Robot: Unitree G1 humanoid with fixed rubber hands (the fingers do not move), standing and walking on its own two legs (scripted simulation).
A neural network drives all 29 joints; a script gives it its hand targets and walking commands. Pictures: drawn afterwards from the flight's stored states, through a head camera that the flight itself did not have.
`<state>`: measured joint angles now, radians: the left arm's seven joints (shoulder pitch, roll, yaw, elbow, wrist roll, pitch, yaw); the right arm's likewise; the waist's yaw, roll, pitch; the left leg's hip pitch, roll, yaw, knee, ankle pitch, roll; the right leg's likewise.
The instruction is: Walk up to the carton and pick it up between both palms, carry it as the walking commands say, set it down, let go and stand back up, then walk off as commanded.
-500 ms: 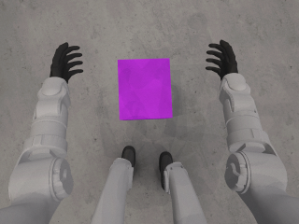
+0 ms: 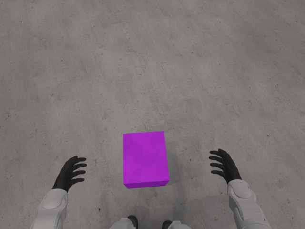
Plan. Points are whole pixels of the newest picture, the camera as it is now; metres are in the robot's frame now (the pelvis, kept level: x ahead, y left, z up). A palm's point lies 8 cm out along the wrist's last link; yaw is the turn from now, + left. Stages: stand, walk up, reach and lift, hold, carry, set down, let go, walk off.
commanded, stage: let go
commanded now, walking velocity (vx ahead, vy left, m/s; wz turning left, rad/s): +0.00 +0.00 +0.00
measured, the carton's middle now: (145, 161) +0.42 +0.02 -0.63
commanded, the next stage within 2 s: stand in 0.66 s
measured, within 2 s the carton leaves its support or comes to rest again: neither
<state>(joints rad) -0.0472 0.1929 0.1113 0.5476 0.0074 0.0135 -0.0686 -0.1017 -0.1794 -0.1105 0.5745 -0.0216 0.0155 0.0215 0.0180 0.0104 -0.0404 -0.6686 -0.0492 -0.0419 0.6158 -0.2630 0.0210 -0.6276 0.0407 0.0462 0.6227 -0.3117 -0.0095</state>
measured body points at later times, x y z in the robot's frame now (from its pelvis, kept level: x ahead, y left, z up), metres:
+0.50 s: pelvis +0.01 -0.01 +0.02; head +0.02 -0.01 +0.47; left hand +0.18 +0.22 -0.06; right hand +0.18 -0.25 -0.06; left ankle +0.01 +0.10 -0.72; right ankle -0.02 -0.11 -0.72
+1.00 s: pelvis +0.02 +0.00 +0.02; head +0.02 +0.01 +0.47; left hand +0.16 +0.29 -0.08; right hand +0.16 -0.30 -0.07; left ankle +0.01 +0.10 -0.72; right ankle -0.02 -0.11 -0.72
